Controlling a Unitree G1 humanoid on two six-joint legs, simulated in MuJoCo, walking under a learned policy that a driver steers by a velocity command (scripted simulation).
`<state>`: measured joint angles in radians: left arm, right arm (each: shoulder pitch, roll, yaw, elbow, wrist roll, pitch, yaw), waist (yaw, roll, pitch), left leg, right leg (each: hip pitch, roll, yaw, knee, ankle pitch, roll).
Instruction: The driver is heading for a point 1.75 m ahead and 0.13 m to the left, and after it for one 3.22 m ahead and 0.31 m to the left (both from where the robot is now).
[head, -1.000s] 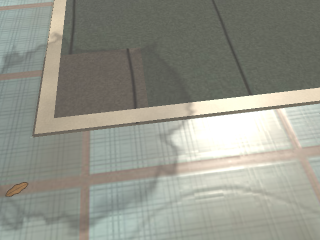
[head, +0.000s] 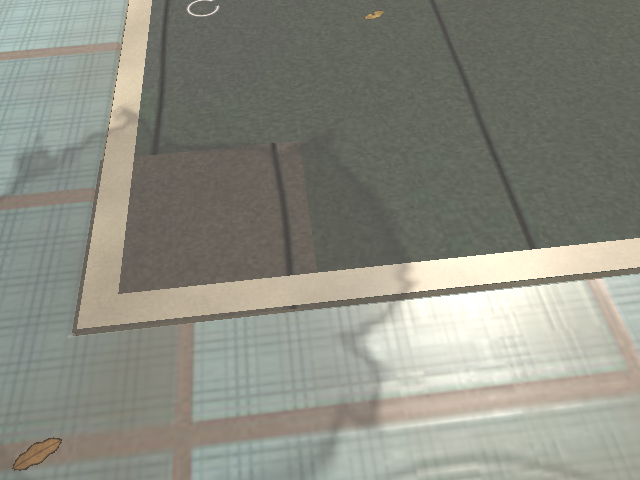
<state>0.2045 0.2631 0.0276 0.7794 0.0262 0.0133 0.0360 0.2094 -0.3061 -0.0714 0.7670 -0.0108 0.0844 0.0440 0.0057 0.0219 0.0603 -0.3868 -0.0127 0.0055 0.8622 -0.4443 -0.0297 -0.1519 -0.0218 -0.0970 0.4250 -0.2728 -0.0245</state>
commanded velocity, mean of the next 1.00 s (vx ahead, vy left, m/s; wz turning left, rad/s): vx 0.00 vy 0.00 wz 0.27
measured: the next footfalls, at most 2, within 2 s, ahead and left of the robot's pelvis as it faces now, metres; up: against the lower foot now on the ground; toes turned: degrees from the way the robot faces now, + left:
left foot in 0.10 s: +0.02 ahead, +0.12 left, +0.00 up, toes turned +9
right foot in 0.60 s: +0.08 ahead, -0.07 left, +0.00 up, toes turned +16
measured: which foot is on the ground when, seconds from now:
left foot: up 0.00-0.08, down 0.10-1.00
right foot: down 0.00-0.10, up 0.12-0.58, down 0.60-1.00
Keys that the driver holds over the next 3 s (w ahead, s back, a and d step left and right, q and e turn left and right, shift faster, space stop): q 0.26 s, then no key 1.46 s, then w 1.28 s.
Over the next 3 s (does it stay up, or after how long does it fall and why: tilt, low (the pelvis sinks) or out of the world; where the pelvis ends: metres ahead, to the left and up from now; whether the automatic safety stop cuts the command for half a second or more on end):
stays up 0.55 0.19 -0.01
